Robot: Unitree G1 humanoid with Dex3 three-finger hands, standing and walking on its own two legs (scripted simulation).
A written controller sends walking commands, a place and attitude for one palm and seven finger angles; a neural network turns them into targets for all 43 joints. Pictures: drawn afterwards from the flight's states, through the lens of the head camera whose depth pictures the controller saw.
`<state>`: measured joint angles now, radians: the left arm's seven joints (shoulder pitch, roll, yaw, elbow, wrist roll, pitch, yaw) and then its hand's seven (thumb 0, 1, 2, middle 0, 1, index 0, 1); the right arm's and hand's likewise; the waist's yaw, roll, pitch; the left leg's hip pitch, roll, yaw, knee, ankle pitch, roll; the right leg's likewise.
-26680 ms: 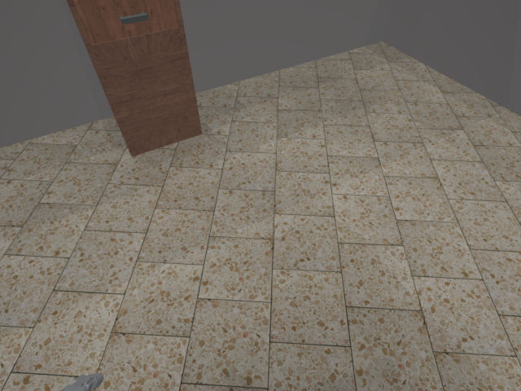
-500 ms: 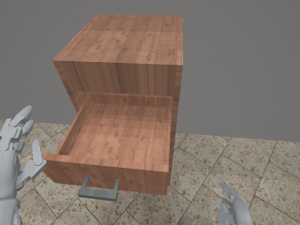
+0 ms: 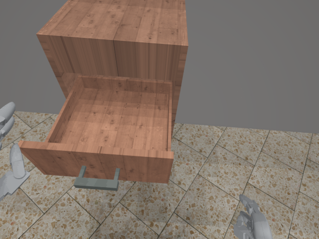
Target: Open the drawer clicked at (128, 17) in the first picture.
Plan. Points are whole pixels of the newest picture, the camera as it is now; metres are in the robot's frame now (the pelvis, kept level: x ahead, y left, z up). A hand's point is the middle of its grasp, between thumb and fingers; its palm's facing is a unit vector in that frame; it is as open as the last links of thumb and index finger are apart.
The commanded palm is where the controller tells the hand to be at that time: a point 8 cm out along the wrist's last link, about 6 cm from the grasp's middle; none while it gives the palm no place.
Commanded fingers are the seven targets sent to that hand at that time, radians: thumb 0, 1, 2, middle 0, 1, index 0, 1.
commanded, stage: step back with the hand held close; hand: left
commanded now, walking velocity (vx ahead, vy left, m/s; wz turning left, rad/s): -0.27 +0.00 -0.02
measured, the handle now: (98, 177) +0.27 +0.18 -0.04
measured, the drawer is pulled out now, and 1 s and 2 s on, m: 0.29 0.29 0.29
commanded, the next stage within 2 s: stop stepping back and stand still in 0.80 s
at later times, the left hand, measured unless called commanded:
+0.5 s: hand (10, 210) +0.14 +0.23 +0.17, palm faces +0.38 -0.82 -0.43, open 7.4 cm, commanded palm +0.07 +0.28 +0.19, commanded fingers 0.00 0.90 0.90 -0.20 -0.30 -0.20 -0.30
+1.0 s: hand out of the picture +0.04 +0.19 +0.17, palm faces +0.26 -0.85 -0.45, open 7.4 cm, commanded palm -0.02 +0.24 +0.19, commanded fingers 0.00 0.90 0.90 -0.20 -0.30 -0.20 -0.30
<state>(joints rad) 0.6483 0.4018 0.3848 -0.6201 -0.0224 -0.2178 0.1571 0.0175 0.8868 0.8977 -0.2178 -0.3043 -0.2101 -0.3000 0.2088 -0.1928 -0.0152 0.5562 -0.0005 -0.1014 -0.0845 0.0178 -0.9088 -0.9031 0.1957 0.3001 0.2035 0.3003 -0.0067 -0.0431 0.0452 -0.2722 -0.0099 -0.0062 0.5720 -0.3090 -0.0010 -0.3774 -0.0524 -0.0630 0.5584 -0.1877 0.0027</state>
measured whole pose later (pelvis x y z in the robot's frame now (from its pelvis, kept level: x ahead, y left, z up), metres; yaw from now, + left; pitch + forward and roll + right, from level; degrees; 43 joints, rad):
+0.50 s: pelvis -0.06 +0.00 -0.01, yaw +1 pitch +2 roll -1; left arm 0.62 0.37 0.37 -0.64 -0.02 -0.24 0.18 0.02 0.89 0.90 -0.21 -0.30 -0.21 -0.30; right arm 0.22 -0.20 -0.02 0.62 -0.02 -0.15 -0.08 0.02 -0.91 -0.90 0.20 0.30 0.21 0.30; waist -0.03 -0.01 0.03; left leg -0.44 0.01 -0.04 0.68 -0.30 -0.01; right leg -0.41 0.01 -0.02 0.61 -0.23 -0.01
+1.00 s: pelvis -0.16 -0.03 +0.01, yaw -3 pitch +2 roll +1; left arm 0.64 0.39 0.37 -0.64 -0.03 -0.24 0.12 0.01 0.89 0.90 -0.22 -0.30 -0.21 -0.30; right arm 0.15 -0.17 0.02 0.61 0.01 -0.10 -0.05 0.02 -0.91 -0.90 0.20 0.30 0.21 0.30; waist -0.02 -0.08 0.02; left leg -0.51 -0.02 0.02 0.98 -0.44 -0.02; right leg -0.30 -0.04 -0.02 0.52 -0.26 -0.01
